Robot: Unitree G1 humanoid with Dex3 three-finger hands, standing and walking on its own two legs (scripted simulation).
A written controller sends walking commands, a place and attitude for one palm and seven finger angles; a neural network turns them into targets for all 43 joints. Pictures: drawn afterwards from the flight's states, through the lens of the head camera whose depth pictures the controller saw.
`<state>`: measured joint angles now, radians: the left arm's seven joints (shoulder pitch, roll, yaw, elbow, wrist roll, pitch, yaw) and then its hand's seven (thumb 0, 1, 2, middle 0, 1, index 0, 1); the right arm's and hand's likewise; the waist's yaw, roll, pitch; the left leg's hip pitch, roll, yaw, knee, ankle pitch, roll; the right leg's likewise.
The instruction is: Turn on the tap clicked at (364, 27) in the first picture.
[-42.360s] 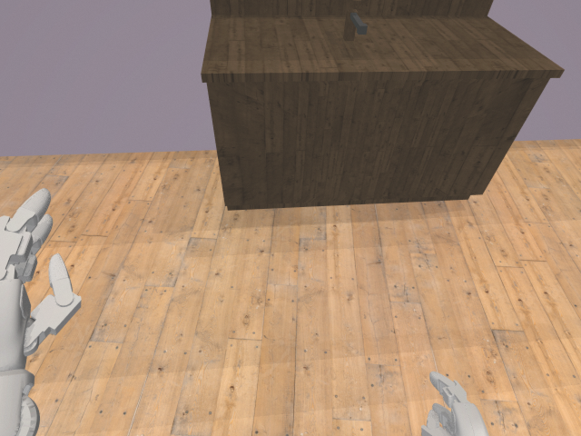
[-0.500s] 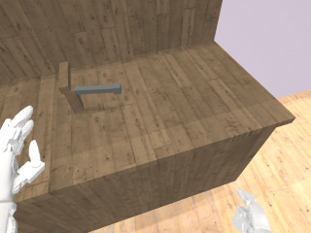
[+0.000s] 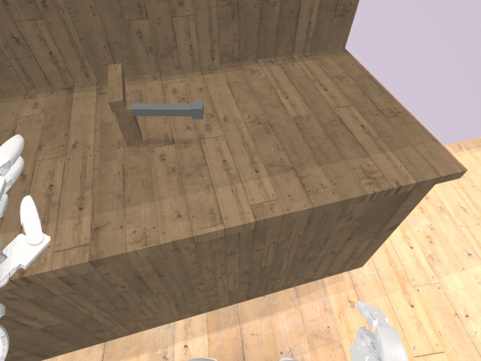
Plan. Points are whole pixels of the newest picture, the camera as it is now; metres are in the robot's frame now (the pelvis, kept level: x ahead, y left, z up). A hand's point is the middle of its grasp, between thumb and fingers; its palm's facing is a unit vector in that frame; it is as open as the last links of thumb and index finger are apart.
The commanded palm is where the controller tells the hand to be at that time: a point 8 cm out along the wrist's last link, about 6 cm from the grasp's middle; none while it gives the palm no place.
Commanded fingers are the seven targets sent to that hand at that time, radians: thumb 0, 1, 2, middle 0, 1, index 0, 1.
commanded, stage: step back with the hand held close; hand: left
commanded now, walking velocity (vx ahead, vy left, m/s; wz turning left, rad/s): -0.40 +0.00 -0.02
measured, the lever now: (197, 110) +0.59 +0.14 +0.07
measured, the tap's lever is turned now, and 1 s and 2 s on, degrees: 75 75 75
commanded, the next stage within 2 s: stop stepping back and stand still in 0.68 s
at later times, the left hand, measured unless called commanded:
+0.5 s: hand out of the picture +0.14 +0.26 +0.18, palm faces +0.44 -0.81 -0.39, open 7.5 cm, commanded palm +0.10 +0.28 +0.19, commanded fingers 0.00 0.90 0.90 -0.20 -0.30 -0.20 -0.30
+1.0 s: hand out of the picture +0.00 +0.23 +0.17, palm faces +0.39 -0.82 -0.41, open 7.5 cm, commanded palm -0.05 +0.27 +0.19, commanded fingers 0.00 0.90 0.90 -0.20 -0.30 -0.20 -0.30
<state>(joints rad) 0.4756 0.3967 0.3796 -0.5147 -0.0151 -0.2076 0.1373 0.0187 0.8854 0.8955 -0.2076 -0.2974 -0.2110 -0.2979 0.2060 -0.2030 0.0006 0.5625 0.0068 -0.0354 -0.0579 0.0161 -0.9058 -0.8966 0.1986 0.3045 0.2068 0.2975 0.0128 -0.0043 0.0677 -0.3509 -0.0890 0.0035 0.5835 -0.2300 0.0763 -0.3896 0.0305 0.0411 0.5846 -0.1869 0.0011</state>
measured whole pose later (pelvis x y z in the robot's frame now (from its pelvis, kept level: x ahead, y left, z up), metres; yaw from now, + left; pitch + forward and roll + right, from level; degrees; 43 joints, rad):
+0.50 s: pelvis -0.07 +0.01 +0.01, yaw -1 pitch +2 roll -1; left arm 0.46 0.38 0.40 -0.56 -0.05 -0.20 0.16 0.02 0.89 0.90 -0.20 -0.30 -0.21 -0.30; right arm 0.18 -0.16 0.00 0.62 -0.02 -0.12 -0.04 0.01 -0.91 -0.90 0.20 0.30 0.21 0.30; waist 0.06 -0.01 0.06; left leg -0.37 0.04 0.01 0.51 -0.17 0.00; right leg -0.36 0.02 0.03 0.70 -0.40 0.03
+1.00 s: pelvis -0.21 -0.01 +0.00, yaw +0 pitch -2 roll +0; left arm 0.52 0.40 0.38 -0.55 -0.05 -0.16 0.16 0.02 0.89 0.90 -0.21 -0.30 -0.21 -0.30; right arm 0.26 -0.21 -0.02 0.58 0.02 -0.12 -0.05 0.02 -0.91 -0.90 0.20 0.30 0.20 0.30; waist -0.01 -0.03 0.06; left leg -0.32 0.03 0.00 0.62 -0.28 -0.01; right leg -0.36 0.01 -0.01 0.60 -0.31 0.01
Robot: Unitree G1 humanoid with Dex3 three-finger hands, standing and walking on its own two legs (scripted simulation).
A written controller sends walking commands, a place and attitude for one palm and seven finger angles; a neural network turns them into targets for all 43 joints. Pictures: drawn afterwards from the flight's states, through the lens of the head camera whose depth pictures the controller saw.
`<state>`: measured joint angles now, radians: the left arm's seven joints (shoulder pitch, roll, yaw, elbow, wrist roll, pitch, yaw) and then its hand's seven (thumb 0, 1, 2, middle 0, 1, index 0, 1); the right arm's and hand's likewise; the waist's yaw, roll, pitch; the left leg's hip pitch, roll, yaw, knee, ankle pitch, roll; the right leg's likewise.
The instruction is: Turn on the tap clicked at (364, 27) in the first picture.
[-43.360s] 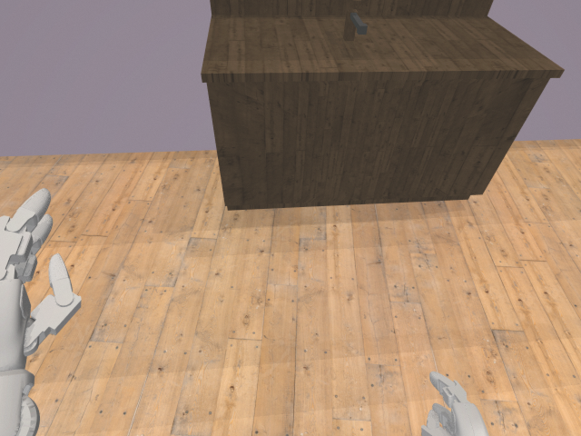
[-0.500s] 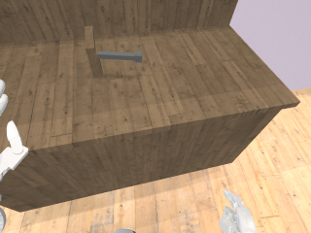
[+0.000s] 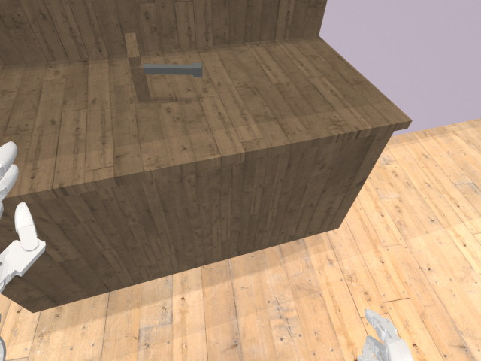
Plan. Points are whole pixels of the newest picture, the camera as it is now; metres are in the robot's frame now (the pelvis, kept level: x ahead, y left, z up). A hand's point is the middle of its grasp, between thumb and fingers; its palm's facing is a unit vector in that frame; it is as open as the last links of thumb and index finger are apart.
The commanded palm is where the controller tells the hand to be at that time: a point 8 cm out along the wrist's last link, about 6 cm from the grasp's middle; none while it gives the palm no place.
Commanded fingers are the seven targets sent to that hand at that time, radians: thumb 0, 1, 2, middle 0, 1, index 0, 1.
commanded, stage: stop stepping back and stand still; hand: left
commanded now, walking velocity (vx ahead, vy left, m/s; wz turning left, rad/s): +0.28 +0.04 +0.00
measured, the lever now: (197, 70) +0.80 +0.16 +0.07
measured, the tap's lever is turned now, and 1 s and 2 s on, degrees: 75 75 75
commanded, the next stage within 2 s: stand and check the lever's angle in 0.68 s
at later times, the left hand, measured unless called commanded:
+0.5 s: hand (18, 330) +0.12 +0.22 +0.17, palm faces +0.39 -0.85 -0.36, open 7.5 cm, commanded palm +0.07 +0.27 +0.19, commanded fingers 0.00 0.90 0.90 -0.20 -0.30 -0.20 -0.30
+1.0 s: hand out of the picture +0.12 +0.25 +0.17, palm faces +0.43 -0.83 -0.35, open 7.5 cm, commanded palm +0.08 +0.29 +0.19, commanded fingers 0.00 0.90 0.90 -0.20 -0.30 -0.20 -0.30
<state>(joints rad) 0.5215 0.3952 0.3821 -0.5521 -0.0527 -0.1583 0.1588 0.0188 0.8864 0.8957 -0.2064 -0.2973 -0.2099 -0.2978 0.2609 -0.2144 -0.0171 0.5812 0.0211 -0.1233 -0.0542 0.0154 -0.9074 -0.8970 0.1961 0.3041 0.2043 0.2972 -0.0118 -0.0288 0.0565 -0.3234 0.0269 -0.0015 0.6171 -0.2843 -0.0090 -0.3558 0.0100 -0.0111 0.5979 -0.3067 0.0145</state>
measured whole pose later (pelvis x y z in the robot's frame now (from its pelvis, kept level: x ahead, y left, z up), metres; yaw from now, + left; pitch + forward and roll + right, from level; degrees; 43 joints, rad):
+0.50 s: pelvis -0.09 -0.01 +0.00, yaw +0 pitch -4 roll -2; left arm 0.43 0.34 0.31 -0.46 -0.04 -0.13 0.12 0.02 0.89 0.90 -0.21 -0.30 -0.21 -0.30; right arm 0.28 -0.21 0.00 0.70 0.01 -0.09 -0.04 0.02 -0.90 -0.90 0.20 0.30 0.21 0.30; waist 0.00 0.04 0.01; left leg -0.48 0.03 -0.02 1.08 -0.39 0.02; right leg -0.28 0.01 -0.08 0.58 -0.23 -0.04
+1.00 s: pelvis -0.08 +0.01 +0.00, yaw +1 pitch -4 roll -1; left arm 0.46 0.34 0.32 -0.49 -0.05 -0.15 0.15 0.02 0.88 0.90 -0.21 -0.30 -0.21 -0.30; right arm 0.23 -0.21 0.01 0.64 0.01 -0.11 -0.07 0.02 -0.91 -0.90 0.20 0.30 0.21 0.30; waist 0.01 0.01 0.05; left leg -0.26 0.02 0.01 0.57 -0.23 0.01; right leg -0.25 0.00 -0.06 0.56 -0.24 -0.01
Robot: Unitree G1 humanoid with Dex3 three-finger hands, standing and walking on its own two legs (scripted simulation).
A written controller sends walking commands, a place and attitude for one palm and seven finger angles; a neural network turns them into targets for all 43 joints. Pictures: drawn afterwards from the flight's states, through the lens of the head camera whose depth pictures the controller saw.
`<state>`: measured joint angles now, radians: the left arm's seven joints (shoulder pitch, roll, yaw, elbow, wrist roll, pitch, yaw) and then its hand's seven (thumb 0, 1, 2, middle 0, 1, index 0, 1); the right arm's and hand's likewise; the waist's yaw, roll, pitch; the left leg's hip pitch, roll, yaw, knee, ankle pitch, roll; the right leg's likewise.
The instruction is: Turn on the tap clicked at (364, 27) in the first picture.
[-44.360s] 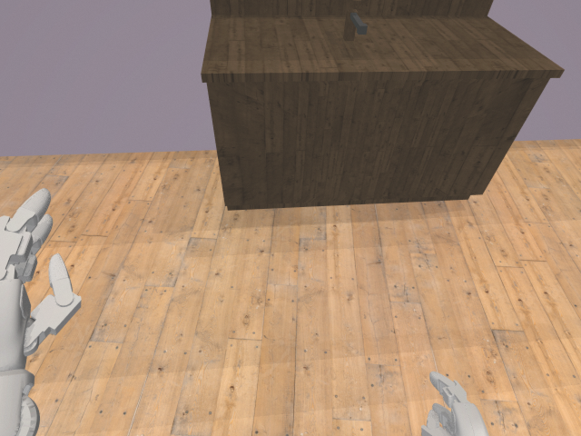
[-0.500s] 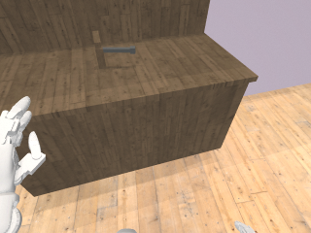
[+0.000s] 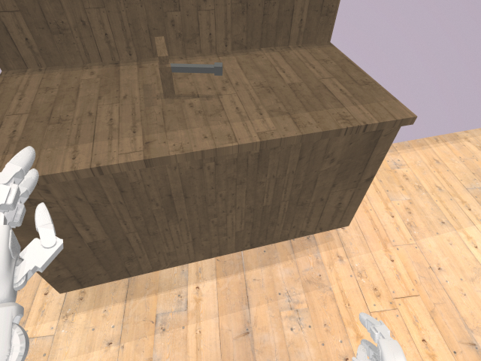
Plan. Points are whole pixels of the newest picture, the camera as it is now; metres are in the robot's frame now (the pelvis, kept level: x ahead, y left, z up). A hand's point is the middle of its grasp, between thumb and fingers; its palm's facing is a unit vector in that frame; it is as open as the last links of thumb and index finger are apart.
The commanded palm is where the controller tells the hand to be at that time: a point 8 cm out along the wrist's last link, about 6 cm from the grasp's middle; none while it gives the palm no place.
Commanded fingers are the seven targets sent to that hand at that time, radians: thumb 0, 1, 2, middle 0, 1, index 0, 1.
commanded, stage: stand and wait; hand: left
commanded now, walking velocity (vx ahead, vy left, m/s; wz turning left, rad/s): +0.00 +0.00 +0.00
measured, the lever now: (218, 69) +0.88 +0.13 +0.06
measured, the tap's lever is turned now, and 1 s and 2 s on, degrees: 75 75 75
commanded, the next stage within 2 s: none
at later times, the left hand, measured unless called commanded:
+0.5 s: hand (66, 207) +0.26 +0.25 +0.17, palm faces +0.37 -0.85 -0.37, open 7.5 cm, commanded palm +0.20 +0.29 +0.19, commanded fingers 0.00 0.90 0.90 -0.20 -0.30 -0.20 -0.30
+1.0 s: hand (61, 211) +0.25 +0.26 +0.17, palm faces +0.38 -0.85 -0.36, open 7.5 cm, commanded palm +0.20 +0.30 +0.19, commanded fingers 0.00 0.90 0.90 -0.20 -0.30 -0.20 -0.30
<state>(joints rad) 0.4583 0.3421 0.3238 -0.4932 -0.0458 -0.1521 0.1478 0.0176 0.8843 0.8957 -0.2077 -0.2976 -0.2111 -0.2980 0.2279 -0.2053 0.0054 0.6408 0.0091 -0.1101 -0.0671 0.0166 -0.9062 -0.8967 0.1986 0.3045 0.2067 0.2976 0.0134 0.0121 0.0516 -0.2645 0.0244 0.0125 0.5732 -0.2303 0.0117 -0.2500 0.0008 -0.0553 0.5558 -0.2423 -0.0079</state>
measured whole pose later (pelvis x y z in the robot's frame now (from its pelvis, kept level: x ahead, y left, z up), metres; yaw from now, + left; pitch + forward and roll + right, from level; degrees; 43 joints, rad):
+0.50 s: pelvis +0.04 +0.01 +0.01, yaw -1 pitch -1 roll -1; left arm 0.46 0.36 0.33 -0.48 -0.05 -0.16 0.14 0.02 0.89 0.90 -0.21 -0.30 -0.21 -0.30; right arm 0.16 -0.21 0.00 0.59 0.01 -0.09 -0.06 0.02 -0.91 -0.90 0.20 0.30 0.21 0.30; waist 0.01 0.00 0.05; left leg -0.20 0.01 0.04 0.46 -0.24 0.02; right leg -0.17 0.00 -0.01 0.41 -0.21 0.01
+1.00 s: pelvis +0.04 +0.02 +0.01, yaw -1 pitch -1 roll -1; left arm 0.46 0.34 0.32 -0.45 -0.05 -0.15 0.15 0.02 0.89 0.90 -0.21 -0.30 -0.21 -0.30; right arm 0.18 -0.21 0.01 0.61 0.00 -0.07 -0.07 0.02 -0.91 -0.90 0.20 0.30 0.21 0.30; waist 0.01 0.02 0.03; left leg -0.20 0.00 0.04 0.44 -0.23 0.03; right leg -0.17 0.00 0.00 0.37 -0.18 0.02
